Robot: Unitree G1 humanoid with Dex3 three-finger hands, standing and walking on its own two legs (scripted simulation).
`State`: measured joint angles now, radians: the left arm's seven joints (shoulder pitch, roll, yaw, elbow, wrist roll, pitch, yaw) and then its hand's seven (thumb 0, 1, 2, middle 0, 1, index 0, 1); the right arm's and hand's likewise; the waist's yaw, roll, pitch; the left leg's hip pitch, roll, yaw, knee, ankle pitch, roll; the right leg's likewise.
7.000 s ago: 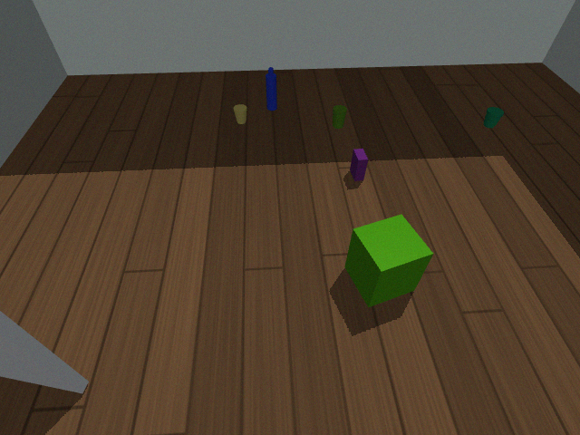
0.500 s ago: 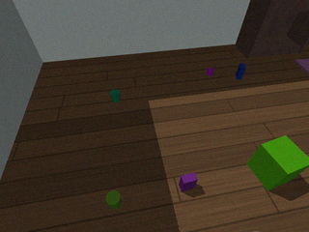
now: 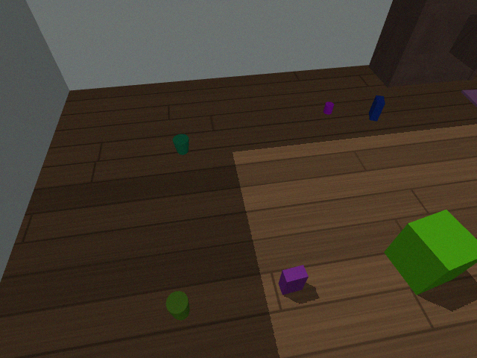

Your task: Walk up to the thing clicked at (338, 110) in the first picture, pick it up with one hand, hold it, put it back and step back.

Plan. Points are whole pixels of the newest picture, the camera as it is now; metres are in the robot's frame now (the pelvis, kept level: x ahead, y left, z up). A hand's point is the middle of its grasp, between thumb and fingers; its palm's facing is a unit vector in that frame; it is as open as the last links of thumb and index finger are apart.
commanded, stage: walk up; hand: left
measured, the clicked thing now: (179, 307) +0.44 +0.22 -0.72
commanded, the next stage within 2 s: stand in 0.18 s
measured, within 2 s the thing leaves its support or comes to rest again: neither
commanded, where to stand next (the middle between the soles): +0.05 -0.02 m, yaw -1 degrees
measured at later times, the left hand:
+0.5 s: hand out of the picture +0.08 +0.25 -0.15, palm faces -0.01 -0.94 -0.34, open 7.4 cm
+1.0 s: hand out of the picture +0.06 +0.24 -0.15, palm faces -0.03 -0.94 -0.35, open 7.4 cm
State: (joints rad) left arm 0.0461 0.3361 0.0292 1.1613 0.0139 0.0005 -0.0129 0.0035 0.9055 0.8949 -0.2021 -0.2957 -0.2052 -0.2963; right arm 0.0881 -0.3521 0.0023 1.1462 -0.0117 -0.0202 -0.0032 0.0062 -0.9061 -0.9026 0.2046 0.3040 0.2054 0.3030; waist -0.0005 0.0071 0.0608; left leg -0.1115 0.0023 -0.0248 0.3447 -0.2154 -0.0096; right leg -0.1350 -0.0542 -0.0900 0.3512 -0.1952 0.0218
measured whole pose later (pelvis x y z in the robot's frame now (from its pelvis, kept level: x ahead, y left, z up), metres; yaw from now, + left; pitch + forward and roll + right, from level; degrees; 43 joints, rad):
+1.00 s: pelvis -0.01 -0.01 +0.00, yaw +0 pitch -2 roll +0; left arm 0.10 0.34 0.00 1.16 0.02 -0.01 -0.01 0.00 0.91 0.89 -0.20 -0.30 -0.21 -0.30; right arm 0.10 -0.36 0.01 1.14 -0.02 -0.01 0.01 0.01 -0.91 -0.90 0.20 0.30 0.21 0.30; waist 0.00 0.02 0.05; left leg -0.09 0.02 -0.03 0.31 -0.18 -0.03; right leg -0.12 -0.03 -0.09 0.32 -0.16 0.00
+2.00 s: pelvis -0.01 -0.02 +0.00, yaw -1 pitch -2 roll +0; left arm 0.10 0.35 0.00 1.14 0.01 -0.01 -0.01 0.00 0.91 0.89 -0.20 -0.30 -0.21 -0.30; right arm 0.11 -0.36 0.01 1.13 -0.02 -0.01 0.00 0.01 -0.91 -0.90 0.20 0.30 0.21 0.30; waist 0.00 0.01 0.05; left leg -0.08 0.03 -0.02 0.30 -0.19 -0.03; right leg -0.12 -0.03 -0.09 0.33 -0.18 0.00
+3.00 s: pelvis -0.14 +0.03 -0.03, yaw -6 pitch -1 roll +0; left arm 0.15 0.39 0.08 0.87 0.02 0.07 0.01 0.00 0.91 0.89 -0.20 -0.30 -0.21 -0.30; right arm 0.10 -0.37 -0.04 0.83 -0.03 0.04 -0.02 0.00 -0.90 -0.90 0.21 0.30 0.21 0.30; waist 0.01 -0.01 0.21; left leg -0.39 0.05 0.08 0.69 -0.27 0.01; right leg -0.26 0.02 0.06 0.73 -0.42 0.01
